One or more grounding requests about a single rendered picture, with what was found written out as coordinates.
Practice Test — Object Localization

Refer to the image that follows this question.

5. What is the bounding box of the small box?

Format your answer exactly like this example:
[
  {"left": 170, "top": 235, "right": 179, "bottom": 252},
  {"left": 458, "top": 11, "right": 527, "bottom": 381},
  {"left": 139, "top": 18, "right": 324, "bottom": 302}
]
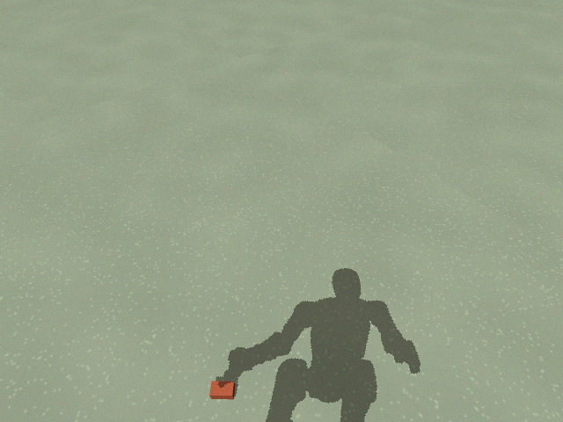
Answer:
[{"left": 209, "top": 382, "right": 235, "bottom": 399}]

